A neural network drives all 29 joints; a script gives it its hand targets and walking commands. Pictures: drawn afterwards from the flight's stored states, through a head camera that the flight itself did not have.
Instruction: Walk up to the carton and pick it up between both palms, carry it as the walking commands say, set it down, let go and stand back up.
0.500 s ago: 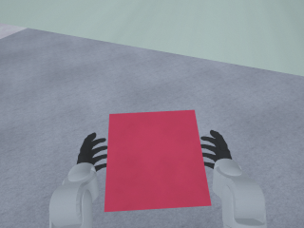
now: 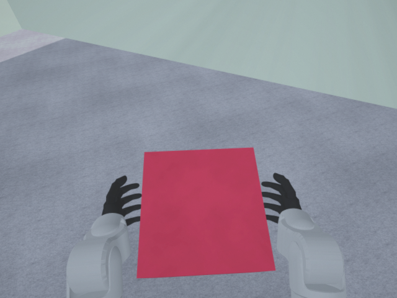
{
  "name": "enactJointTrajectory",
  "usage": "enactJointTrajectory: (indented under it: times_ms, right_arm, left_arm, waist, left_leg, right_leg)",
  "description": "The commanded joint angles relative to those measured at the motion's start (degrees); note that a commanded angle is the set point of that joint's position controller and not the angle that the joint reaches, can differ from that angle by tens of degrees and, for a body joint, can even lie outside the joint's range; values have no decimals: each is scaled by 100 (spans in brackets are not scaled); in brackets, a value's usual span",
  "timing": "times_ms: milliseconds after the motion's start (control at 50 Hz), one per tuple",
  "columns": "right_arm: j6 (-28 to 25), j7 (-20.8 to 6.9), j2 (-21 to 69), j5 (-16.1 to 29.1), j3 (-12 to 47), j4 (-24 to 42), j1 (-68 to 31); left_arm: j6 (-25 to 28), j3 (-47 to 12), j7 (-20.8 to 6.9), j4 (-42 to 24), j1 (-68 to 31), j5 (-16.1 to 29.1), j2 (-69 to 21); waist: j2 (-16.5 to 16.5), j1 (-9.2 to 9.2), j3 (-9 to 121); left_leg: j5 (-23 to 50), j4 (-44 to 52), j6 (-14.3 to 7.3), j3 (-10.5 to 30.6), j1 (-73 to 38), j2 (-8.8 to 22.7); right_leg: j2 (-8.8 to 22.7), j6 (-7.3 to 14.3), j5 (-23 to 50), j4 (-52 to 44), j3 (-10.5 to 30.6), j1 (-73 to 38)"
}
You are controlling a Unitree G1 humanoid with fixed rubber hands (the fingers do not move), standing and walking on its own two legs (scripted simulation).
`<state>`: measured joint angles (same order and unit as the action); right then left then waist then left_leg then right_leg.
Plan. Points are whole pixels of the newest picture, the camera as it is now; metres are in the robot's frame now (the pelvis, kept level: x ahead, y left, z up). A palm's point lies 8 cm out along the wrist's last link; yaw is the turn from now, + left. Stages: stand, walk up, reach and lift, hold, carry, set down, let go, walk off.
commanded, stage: carry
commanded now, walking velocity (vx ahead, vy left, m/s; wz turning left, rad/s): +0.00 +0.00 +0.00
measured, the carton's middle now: (201, 215) +0.31 +0.00 +0.01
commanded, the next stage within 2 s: hold in 1.42 s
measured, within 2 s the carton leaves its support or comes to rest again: neither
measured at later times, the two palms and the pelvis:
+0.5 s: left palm (80, 254) +0.20 +0.19 +0.10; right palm (273, 241) +0.21 -0.11 +0.10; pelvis -0.05 +0.03 +0.00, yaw +2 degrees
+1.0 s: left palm (87, 257) +0.19 +0.18 +0.10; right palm (278, 245) +0.20 -0.12 +0.09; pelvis -0.05 +0.02 +0.00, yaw +2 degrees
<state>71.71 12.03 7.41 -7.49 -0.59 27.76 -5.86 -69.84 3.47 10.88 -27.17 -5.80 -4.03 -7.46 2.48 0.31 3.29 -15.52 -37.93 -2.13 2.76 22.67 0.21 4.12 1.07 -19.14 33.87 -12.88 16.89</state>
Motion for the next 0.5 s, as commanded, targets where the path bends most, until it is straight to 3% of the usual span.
enactJointTrajectory:
  times_ms: [0,20,40,60,100,160,200,240,260,280,300,340,360,380,400,440,460,480]
  right_arm:
    - [-251,-1356,5396,2584,3425,797,-2768]
    - [-235,-1361,5453,2560,3352,591,-2603]
    - [-250,-1387,5436,2481,3263,518,-2568]
    - [-288,-1422,5466,2448,3201,472,-2508]
    - [-410,-1424,5739,2544,3318,802,-2925]
    - [-438,-1393,5733,2424,3297,717,-2693]
    - [-422,-1362,5641,2422,3408,765,-2750]
    - [-358,-1353,5597,2352,3385,711,-2641]
    - [-348,-1348,5584,2337,3386,776,-2760]
    - [-291,-1357,5538,2364,3393,694,-2806]
    - [-285,-1353,5577,2378,3408,737,-2799]
    - [-252,-1338,5634,2514,3500,881,-3005]
    - [-234,-1326,5573,2520,3433,889,-2855]
    - [-215,-1344,5567,2463,3345,689,-2847]
    - [-224,-1369,5543,2410,3261,524,-2768]
    - [-241,-1376,5573,2376,3252,449,-2741]
    - [-273,-1401,5624,2415,3315,522,-2843]
    - [-273,-1409,5610,2403,3264,475,-2781]
  left_arm:
    - [-12,-3625,-1322,-533,-2268,2095,-5319]
    - [-39,-3680,-1280,-557,-2372,2084,-5379]
    - [-36,-3785,-1281,-491,-2537,2112,-5460]
    - [-8,-3895,-1296,-582,-2724,2166,-5495]
    - [68,-3884,-1338,-725,-2872,2312,-5741]
    - [90,-3907,-1341,-749,-2833,2332,-5724]
    - [62,-3743,-1361,-582,-2663,2210,-5592]
    - [31,-3697,-1399,-411,-2593,2180,-5475]
    - [36,-3660,-1428,-337,-2617,2180,-5535]
    - [12,-3572,-1425,-206,-2506,2111,-5441]
    - [22,-3581,-1433,-211,-2477,2150,-5509]
    - [-3,-3542,-1418,-329,-2515,2146,-5499]
    - [-30,-3598,-1384,-457,-2491,2195,-5469]
    - [-45,-3613,-1377,-452,-2636,2166,-5442]
    - [-63,-3662,-1368,-353,-2670,2146,-5491]
    - [-48,-3639,-1365,-318,-2693,2103,-5521]
    - [-16,-3666,-1384,-424,-2828,2133,-5515]
    - [-29,-3697,-1370,-356,-2752,2114,-5562]
  waist:
    - [381,34,1989]
    - [1200,20,2164]
    - [1383,-61,1963]
    - [1288,-94,1716]
    - [841,-58,1885]
    - [753,-14,2169]
    - [328,-16,1971]
    - [-866,-38,1703]
    - [-1055,-37,1710]
    - [-1240,-45,1451]
    - [-1125,-64,1474]
    - [-804,-25,1432]
    - [-459,-8,1543]
    - [-262,-8,1529]
    - [174,9,1623]
    - [197,20,1577]
    - [25,5,1504]
    - [143,-4,1524]
  left_leg:
    - [4679,899,-263,1158,-1200,1153]
    - [5211,1123,-553,1773,-1491,1542]
    - [4944,1255,-718,1909,-1687,1503]
    - [4502,1402,-699,1871,-1491,1382]
    - [3525,1431,-586,1497,-1190,1092]
    - [2863,1327,-473,1133,-885,843]
    - [2114,1172,-334,799,-454,595]
    - [973,593,-48,142,-174,96]
    - [435,396,-84,-83,-60,-33]
    - [176,286,-118,-109,11,-35]
    - [474,418,-94,-82,-136,49]
    - [1534,675,-101,120,-192,247]
    - [2071,735,-78,306,-301,360]
    - [2121,905,-112,529,-327,484]
    - [2186,1155,-196,867,-368,633]
    - [2023,1211,-289,933,-272,674]
    - [1656,1177,-247,800,-190,587]
    - [1779,1277,-213,917,-196,601]
  right_leg:
    - [381,-170,1184,1158,138,-211]
    - [-92,-321,-681,1216,241,182]
    - [-295,-336,-1402,1160,512,587]
    - [-303,-357,-1428,1140,605,654]
    - [-311,-315,-775,541,585,67]
    - [-209,-273,22,-449,468,-895]
    - [135,-171,277,-718,599,-1340]
    - [1006,142,785,-1023,1222,-1224]
    - [1338,317,1333,-1073,1293,-1102]
    - [1466,408,1341,-1146,1257,-883]
    - [1368,364,1538,-915,1085,-866]
    - [1018,194,1183,-491,768,-819]
    - [757,143,794,-264,639,-753]
    - [555,108,215,-159,568,-624]
    - [367,58,-302,24,489,-575]
    - [280,64,-306,-21,580,-598]
    - [289,57,-380,-171,607,-655]
    - [289,42,-260,-60,604,-698]
